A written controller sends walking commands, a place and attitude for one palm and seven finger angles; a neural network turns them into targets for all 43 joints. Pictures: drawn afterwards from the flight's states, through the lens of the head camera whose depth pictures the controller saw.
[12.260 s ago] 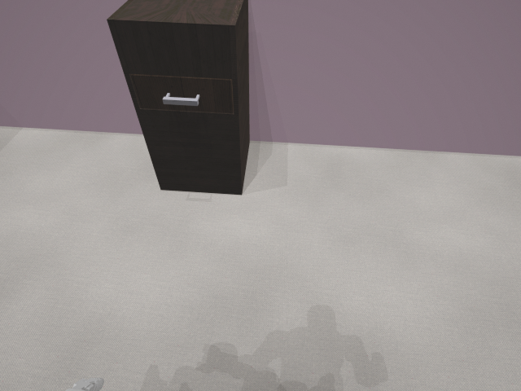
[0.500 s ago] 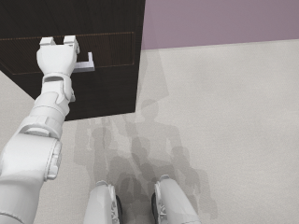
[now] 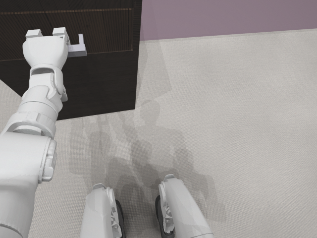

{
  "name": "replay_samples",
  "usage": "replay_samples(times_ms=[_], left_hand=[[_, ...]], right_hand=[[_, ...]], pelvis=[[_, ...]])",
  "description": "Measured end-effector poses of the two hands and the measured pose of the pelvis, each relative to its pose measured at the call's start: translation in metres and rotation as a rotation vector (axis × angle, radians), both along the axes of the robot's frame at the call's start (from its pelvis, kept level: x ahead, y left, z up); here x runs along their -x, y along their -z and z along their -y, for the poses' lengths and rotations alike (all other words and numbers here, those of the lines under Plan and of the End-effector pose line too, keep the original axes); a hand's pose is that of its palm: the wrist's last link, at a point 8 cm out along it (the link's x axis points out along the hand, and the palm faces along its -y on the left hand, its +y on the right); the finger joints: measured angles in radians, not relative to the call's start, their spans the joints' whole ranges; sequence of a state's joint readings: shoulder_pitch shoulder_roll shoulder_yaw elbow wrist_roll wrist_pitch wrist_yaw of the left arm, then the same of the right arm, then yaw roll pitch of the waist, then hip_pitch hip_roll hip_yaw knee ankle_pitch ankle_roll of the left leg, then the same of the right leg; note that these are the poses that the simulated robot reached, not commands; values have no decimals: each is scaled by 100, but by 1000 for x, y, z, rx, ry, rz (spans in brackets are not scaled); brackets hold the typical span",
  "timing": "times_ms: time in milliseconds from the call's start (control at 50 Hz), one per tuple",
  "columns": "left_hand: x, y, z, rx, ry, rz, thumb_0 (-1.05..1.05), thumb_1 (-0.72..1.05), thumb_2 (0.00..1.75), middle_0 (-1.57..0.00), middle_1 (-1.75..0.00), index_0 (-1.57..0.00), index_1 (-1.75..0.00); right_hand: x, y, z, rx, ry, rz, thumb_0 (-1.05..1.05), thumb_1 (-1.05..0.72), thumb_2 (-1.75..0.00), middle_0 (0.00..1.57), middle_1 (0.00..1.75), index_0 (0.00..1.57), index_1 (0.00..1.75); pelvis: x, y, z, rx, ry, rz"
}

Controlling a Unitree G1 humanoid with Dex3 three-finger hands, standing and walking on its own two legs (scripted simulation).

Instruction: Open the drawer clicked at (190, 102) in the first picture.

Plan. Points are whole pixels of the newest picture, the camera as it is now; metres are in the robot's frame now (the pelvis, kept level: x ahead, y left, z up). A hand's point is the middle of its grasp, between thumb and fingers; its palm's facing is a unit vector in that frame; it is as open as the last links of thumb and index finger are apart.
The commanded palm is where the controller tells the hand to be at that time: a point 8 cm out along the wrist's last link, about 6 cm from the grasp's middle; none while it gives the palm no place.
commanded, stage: lower the fingers behind the handle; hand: left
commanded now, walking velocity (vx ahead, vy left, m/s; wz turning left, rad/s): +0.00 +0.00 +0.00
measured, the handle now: (57, 45) +0.61 +0.18 -0.02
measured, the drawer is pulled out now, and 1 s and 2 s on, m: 0.00 0.00 0.01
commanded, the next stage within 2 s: close the thumb around the handle in 0.78 s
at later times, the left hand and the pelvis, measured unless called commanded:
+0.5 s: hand (61, 67) +0.56 +0.18 -0.04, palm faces -0.06 -0.02 -1.00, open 13.7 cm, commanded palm +0.55 +0.15 +0.00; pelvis +0.01 -0.01 -0.01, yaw +0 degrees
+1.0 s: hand (61, 68) +0.56 +0.18 -0.04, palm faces -0.04 -0.02 -1.00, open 13.5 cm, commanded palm +0.55 +0.16 +0.00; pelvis +0.02 -0.01 +0.00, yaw +0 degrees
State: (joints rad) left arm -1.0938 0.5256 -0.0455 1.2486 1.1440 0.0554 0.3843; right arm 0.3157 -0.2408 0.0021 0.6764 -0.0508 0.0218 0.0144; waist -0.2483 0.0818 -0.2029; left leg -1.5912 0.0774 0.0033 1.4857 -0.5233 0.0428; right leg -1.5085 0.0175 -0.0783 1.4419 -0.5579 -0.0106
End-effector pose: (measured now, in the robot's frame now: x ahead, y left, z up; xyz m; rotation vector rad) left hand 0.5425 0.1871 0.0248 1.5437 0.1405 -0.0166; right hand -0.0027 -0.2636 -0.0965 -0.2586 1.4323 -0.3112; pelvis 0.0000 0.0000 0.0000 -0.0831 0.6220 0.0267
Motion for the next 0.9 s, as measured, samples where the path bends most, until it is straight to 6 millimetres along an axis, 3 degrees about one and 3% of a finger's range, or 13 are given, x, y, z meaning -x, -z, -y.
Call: replay_samples(times_ms=[200, 400, 640, 900], left_hand=[[1, 14, 0, 2, 14, 118, 0, -48, 30, -32, -121, -32, -120], [-3, 11, 12, -18, -29, 37, 0, -48, 30, -32, -121, -33, -121], [-1, 14, 9, -10, 13, 78, 0, -48, 30, -32, -122, -33, -120], [-1, 13, 11, -12, -13, 69, 0, -48, 30, -30, -121, -33, -121]], right_hand=[[18, 17, -11, -52, 18, -100, 0, -90, -90, 20, 30, 20, 30], [0, 14, -10, -77, 12, -58, 0, -90, -90, 20, 30, 20, 30], [-19, 24, 7, -59, -18, -38, 0, -90, -90, 20, 30, 20, 30], [-30, 25, 7, -71, -25, -16, 0, -90, -90, 20, 30, 20, 30]], pelvis=[[-3, 10, -1, 4, 4, -27], [-12, 1, 4, -3, 7, -16], [-15, 10, 9, -12, 10, -22], [-17, 6, 11, -16, 10, -16]])
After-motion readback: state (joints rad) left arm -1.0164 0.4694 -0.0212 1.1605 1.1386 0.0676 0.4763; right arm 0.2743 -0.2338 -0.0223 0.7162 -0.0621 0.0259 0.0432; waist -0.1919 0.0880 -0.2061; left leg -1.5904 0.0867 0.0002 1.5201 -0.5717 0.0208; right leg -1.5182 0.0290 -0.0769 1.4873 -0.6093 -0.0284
